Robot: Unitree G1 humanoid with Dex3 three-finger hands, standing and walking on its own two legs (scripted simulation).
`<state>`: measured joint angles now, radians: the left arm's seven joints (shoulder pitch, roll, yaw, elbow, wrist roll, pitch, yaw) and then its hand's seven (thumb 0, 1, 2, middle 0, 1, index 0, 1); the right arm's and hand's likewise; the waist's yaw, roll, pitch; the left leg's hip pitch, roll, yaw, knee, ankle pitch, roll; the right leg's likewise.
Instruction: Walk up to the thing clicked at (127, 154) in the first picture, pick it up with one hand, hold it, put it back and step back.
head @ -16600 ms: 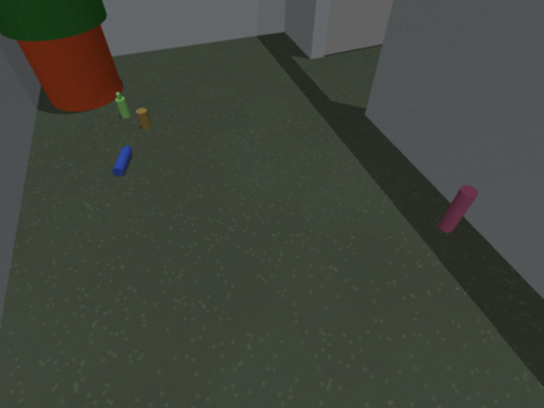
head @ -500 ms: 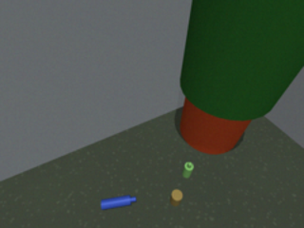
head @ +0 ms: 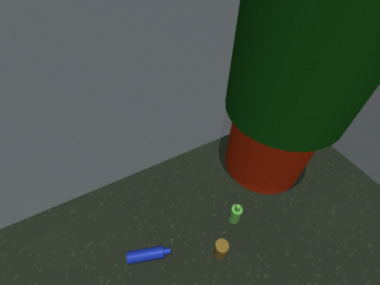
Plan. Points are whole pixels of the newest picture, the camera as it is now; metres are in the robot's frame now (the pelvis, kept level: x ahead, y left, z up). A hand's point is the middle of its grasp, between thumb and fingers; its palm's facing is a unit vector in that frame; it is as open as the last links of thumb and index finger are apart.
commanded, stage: stand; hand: left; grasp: from above
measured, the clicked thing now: (149, 254) +0.40 +0.22 -0.75
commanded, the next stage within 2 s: rise first in 0.38 s
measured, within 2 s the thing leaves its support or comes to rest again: neither
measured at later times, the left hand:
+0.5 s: hand out of the picture +0.07 +0.26 -0.16, palm faces -0.02 -0.94 -0.34, open 7.4 cm
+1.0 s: hand out of the picture +0.14 +0.26 -0.22, palm faces -0.11 -0.90 -0.41, open 13.5 cm
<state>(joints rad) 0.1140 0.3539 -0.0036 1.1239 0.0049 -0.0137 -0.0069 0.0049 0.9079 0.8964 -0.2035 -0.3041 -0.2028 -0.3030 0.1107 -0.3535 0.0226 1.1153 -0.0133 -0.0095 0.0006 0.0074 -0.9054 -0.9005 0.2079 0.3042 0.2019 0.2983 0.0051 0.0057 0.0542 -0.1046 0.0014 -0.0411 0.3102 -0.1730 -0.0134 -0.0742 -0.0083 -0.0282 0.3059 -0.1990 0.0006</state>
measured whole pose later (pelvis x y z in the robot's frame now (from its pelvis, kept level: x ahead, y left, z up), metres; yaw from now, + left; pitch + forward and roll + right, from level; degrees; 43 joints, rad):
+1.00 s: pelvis -0.01 +0.01 -0.06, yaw -2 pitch +14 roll -1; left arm 0.08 0.30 0.15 0.78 0.18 0.14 0.03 0.00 -0.40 0.98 -0.09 -1.03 -0.09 -1.02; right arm 0.23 -0.25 -0.03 0.63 0.01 -0.08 -0.01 0.01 -0.94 -0.91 0.21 0.30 0.20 0.30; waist -0.02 0.00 -0.07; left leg -0.74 0.01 -0.01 0.94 -0.44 0.00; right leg -0.71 0.00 0.00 0.91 -0.44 0.01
